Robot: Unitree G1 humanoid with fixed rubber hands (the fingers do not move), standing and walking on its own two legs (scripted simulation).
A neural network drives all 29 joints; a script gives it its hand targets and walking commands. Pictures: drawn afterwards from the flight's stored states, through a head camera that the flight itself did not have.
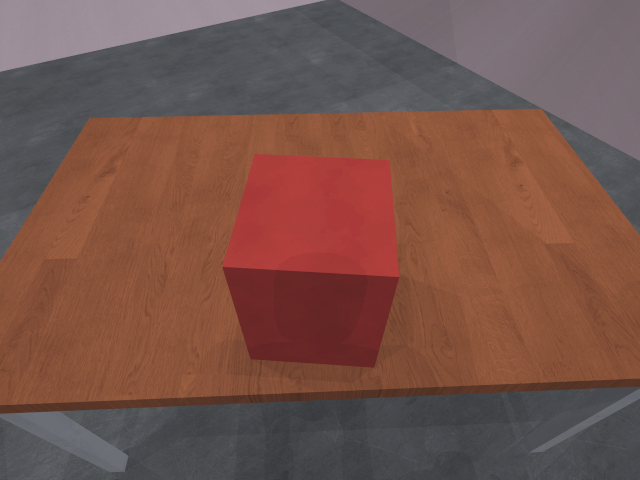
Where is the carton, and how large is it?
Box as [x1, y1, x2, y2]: [222, 154, 398, 367]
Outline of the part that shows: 255,154 222,266 250,358 373,367 398,279 389,160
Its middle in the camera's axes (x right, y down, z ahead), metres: +0.00 +0.04 +0.60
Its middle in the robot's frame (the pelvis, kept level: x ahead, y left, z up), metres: +0.42 +0.02 -0.01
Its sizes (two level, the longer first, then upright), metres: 0.210 0.200 0.250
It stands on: a table, 0.65 m high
